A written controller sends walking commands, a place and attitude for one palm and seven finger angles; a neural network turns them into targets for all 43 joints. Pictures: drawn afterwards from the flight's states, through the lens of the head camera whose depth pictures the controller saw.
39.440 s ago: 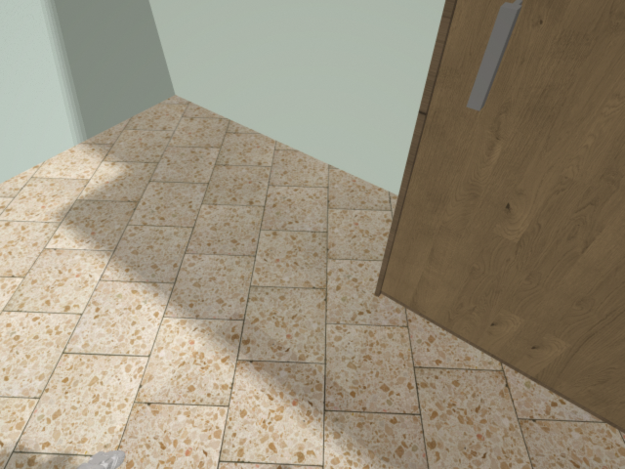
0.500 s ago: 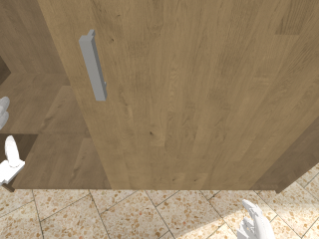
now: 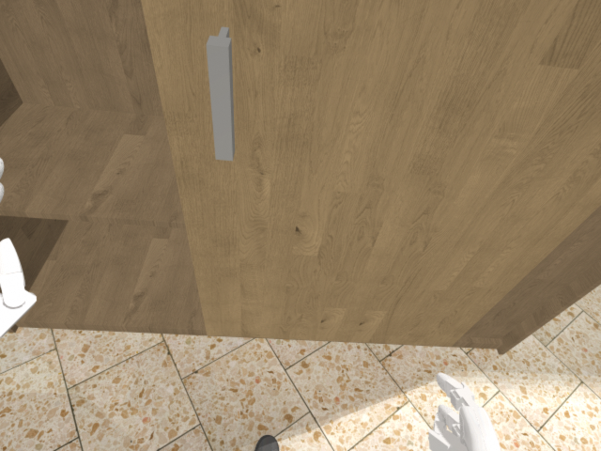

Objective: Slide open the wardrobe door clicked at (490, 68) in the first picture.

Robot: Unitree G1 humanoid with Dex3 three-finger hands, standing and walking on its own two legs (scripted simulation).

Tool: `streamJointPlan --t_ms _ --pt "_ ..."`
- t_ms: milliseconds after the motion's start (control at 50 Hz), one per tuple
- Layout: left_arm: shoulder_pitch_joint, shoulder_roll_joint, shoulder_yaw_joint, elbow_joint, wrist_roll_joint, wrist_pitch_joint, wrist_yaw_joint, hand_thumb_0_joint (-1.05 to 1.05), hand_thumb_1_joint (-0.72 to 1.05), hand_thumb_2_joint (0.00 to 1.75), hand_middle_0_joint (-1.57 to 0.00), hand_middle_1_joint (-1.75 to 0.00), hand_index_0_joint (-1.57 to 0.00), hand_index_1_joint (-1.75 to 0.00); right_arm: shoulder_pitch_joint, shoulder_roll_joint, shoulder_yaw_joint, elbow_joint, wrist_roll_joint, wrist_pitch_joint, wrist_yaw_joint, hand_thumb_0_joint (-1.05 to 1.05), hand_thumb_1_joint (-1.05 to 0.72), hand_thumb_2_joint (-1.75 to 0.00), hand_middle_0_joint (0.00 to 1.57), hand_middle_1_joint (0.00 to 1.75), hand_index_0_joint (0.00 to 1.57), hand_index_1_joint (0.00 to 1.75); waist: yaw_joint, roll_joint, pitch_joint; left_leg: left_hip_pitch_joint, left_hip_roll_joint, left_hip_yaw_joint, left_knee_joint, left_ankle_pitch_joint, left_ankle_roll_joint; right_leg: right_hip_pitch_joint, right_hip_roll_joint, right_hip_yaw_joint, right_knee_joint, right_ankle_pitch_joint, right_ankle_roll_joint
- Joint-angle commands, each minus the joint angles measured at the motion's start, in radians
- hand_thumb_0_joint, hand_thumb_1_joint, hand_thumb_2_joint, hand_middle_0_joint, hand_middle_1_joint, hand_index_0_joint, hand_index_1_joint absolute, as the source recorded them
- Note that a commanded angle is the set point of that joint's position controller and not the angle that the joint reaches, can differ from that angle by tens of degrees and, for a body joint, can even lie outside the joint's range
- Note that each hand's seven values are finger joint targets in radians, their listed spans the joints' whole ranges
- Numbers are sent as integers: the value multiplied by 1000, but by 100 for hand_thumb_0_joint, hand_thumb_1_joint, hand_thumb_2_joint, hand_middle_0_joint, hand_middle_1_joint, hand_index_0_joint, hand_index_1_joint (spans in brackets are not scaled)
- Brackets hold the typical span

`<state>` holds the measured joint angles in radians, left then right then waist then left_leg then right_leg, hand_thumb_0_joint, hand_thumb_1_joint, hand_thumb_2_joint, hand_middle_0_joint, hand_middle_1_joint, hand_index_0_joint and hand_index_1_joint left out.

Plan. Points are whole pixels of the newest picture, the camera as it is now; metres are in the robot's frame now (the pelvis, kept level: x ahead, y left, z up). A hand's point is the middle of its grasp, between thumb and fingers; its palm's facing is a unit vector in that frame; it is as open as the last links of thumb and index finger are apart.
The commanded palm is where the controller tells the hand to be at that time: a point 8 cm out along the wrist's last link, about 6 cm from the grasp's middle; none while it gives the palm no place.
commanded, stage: step back with the hand held close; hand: left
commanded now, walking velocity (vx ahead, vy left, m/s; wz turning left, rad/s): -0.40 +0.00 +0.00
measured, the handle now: (224, 97) +0.53 +0.20 +0.19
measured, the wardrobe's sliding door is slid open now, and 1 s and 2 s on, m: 0.62 0.62 0.62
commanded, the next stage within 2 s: stop stepping back and stand still in 0.06 s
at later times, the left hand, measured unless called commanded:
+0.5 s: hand out of the picture +0.15 +0.32 +0.16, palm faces +0.37 -0.90 -0.21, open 7.4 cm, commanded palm +0.05 +0.36 +0.18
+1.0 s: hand out of the picture +0.10 +0.39 +0.18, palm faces +0.35 -0.82 -0.45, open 7.4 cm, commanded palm +0.02 +0.44 +0.18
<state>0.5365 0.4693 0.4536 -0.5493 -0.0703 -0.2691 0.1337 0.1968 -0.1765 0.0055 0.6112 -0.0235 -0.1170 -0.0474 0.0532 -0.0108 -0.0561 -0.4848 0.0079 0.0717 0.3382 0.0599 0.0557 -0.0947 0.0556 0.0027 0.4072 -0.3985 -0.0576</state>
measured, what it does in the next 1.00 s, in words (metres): steps to the left: right foot, then left foot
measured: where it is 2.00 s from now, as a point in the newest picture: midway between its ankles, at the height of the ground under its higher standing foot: outside the picture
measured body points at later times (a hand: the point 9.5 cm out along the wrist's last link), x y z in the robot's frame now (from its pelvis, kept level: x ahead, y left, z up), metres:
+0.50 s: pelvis -0.11 +0.07 +0.01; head -0.10 +0.15 +0.45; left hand +0.12 +0.37 +0.17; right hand +0.00 -0.17 -0.06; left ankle -0.02 +0.11 -0.73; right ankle -0.13 -0.08 -0.68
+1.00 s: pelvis -0.13 +0.14 -0.01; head -0.08 +0.18 +0.43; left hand +0.07 +0.43 +0.20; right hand +0.02 -0.08 -0.09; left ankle -0.08 +0.28 -0.73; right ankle -0.14 +0.03 -0.71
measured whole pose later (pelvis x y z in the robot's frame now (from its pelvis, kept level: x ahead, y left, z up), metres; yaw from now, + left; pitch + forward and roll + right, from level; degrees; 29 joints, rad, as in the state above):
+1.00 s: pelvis -0.13 +0.14 -0.01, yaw -2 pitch -1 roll -1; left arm 0.49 0.48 0.49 -0.67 -0.06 -0.20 0.12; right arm 0.21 -0.11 0.00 0.62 -0.02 -0.16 -0.02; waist 0.00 -0.08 0.11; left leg -0.37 0.09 0.01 0.67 -0.28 -0.04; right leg -0.39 0.01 -0.05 0.88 -0.45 0.00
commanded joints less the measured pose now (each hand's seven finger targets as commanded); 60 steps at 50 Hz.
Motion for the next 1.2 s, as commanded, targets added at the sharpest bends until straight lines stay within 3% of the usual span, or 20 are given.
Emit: streamJointPlan --t_ms 0,140,180,220,300,360,380,420,560,600,640,660,700,780,820,860,940,1000,1040,1180 --pt "-237 203 72 -178 -5 -70 11 0 90 90 -20 -30 -20 -30 -70 -139 -40 -84 -6 -35 -32 0 -90 -90 20 30 20 30 -65 -20 -136 551 88 -92 261 -178 -92 -428 -247 132 -196 244 -40" --pt "-30 271 203 -214 -59 -44 -15 0 90 90 -20 -30 -20 -30 -140 -165 -74 -158 -11 -1 -19 0 -90 -90 20 30 20 30 -16 293 -158 160 224 -355 -370 -622 -223 -41 99 -57 157 -194 -16" --pt "75 228 182 -215 -52 -49 -25 0 90 90 -20 -30 -20 -30 -74 -140 -75 -164 12 6 -5 0 -90 -90 20 30 20 30 -16 87 -201 270 27 -36 90 -495 -176 -132 -23 -9 -66 -134 -55" --pt "100 217 184 -249 -53 -27 -10 0 90 90 -20 -30 -20 -30 -77 -138 -82 -153 16 5 -7 0 -90 -90 20 30 20 30 -34 -261 -84 362 -62 -143 818 -426 -121 -661 -399 340 -281 -364 -193" --pt "-323 93 19 -99 12 34 14 0 90 90 -20 -30 -20 -30 -4 -167 -44 -68 9 -23 -30 0 -90 -90 20 30 20 30 -130 1 129 134 32 -109 294 -417 -67 -384 -228 -35 39 -170 -8" --pt "-493 115 -8 -90 37 14 30 0 90 90 -20 -30 -20 -30 -28 -221 -73 -92 34 -97 -58 0 -90 -90 20 30 20 30 -67 292 124 59 213 -627 -211 -713 20 -311 8 -19 472 -122 77" --pt "-485 139 -7 -171 36 11 16 0 90 90 -20 -30 -20 -30 -46 -164 -56 -82 27 -115 -41 0 -90 -90 20 30 20 30 -88 370 57 174 208 -718 -321 -878 -114 -399 20 23 595 -133 66" --pt "-245 146 30 -336 32 14 7 0 90 90 -20 -30 -20 -30 -74 -148 -61 -113 20 -118 4 0 -90 -90 20 30 20 30 -47 330 -32 230 176 -594 -330 -870 -256 -343 27 35 603 -43 39" --pt "164 174 138 -234 4 67 20 0 90 90 -20 -30 -20 -30 -61 -110 -74 -133 -23 -22 -1 0 -90 -90 20 30 20 30 0 208 -88 -65 60 -180 -158 -537 -222 287 101 -185 31 -128 -36" --pt "38 160 117 -203 5 84 15 0 90 90 -20 -30 -20 -30 -16 -123 -84 -102 32 8 -12 0 -90 -90 20 30 20 30 -28 -341 -57 -77 -61 -60 852 -573 -132 6 -334 169 -137 63 -206" --pt "-211 238 203 -235 -7 58 34 0 90 90 -20 -30 -20 -30 -38 -130 -36 -115 -13 12 7 0 -90 -90 20 30 20 30 -107 -83 38 -195 63 -228 1187 -508 -63 -271 -487 260 -167 -47 -172" --pt "-231 290 221 -70 -18 39 39 0 90 90 -20 -30 -20 -30 -27 -105 -16 -129 -16 13 17 0 -90 -90 20 30 20 30 -122 -158 49 -141 131 -178 1069 -488 -70 -316 -468 219 -169 -190 68" --pt "-192 83 38 64 12 81 14 0 90 90 -20 -30 -20 -30 -91 -177 -84 -106 23 9 -16 0 -90 -90 20 30 20 30 -79 -190 148 -123 116 -96 809 -467 -49 -279 -361 214 -183 -374 -142" --pt "-251 101 -8 -208 15 53 19 0 90 90 -20 -30 -20 -30 -95 -143 -44 -101 8 -24 -45 0 -90 -90 20 30 20 30 -94 120 124 271 23 59 257 -434 -50 -341 -188 -92 167 -211 -64" --pt "-279 166 67 -401 3 9 21 0 90 90 -20 -30 -20 -30 -74 -182 -64 -141 8 -59 -36 0 -90 -90 20 30 20 30 -74 431 73 362 336 -599 -84 -461 75 -524 12 -119 610 -271 59" --pt "-268 277 183 -500 -1 -27 9 0 90 90 -20 -30 -20 -30 -58 -156 -72 -134 -8 -84 -13 0 -90 -90 20 30 20 30 -67 340 57 277 390 -730 -146 -468 131 -517 -46 46 767 -164 61" --pt "-10 188 204 -374 2 -14 6 0 90 90 -20 -30 -20 -30 -52 -153 -90 -136 2 -90 23 0 -90 -90 20 30 20 30 -31 360 -47 136 268 -222 -1 -369 43 -177 -75 -17 387 -15 58" --pt "15 151 187 -134 5 18 11 0 90 90 -20 -30 -20 -30 -21 -142 -84 -143 11 -61 12 0 -90 -90 20 30 20 30 -34 104 -47 -110 156 -85 216 -632 -22 128 -34 -66 129 -30 31" --pt "35 135 153 5 0 52 16 0 90 90 -20 -30 -20 -30 -35 -131 -73 -155 22 -56 0 0 -90 -90 20 30 20 30 -35 -288 26 -185 -7 -52 716 -580 -64 -60 -351 487 -184 -121 -135" --pt "-198 93 26 -154 19 9 31 0 90 90 -20 -30 -20 -30 -78 -156 -51 -98 20 -83 -34 0 -90 -90 20 30 20 30 -72 43 -34 325 91 -139 113 -109 -20 -182 -143 -6 220 289 41"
